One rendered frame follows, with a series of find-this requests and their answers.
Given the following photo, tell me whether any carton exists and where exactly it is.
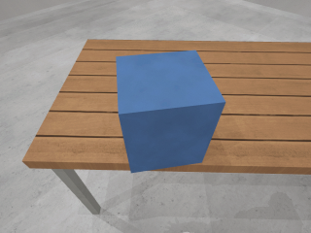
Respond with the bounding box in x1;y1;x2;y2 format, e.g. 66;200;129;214
116;50;226;174

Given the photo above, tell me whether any table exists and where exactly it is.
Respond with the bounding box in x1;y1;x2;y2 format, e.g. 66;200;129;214
22;39;311;215

